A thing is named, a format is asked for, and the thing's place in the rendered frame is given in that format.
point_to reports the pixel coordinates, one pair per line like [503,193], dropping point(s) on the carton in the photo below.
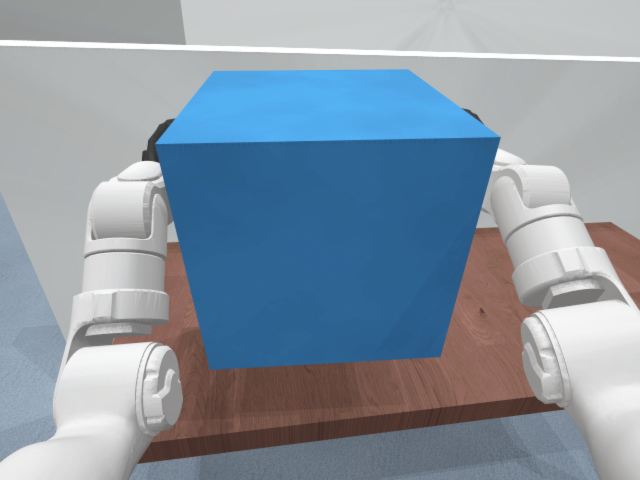
[324,216]

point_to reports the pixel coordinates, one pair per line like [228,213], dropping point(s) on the robot right hand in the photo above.
[473,114]

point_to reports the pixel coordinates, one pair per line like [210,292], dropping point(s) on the right robot forearm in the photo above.
[555,261]

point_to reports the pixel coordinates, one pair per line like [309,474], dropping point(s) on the table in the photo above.
[479,375]

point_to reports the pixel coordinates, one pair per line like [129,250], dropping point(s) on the left robot forearm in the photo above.
[124,268]

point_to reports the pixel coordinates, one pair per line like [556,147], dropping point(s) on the right robot upper arm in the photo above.
[586,359]

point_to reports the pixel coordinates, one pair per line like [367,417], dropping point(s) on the robot left hand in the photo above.
[151,154]

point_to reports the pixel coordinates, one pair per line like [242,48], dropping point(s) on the left robot upper arm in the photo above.
[111,401]

